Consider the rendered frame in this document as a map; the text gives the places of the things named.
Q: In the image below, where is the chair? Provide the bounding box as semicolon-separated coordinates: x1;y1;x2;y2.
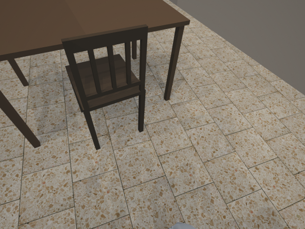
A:
61;24;148;150

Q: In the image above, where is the table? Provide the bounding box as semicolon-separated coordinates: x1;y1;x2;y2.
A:
0;0;190;148

